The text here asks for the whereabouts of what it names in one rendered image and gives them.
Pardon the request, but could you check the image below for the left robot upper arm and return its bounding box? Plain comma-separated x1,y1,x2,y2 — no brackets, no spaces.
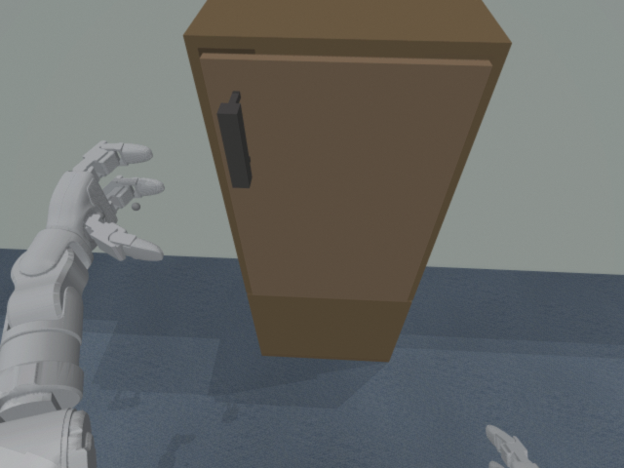
0,408,97,468

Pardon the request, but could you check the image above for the left robot forearm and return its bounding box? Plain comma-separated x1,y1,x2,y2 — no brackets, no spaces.
0,228,94,423

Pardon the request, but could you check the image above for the cupboard door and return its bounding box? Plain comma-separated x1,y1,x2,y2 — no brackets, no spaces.
200,53,492,302

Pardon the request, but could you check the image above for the right robot hand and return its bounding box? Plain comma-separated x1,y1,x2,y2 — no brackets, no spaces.
486,425,539,468

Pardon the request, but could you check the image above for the left robot hand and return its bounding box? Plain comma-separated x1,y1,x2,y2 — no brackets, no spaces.
46,140,165,261

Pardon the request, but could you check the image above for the handle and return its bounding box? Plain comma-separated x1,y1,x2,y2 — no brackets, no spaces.
216,91,252,188

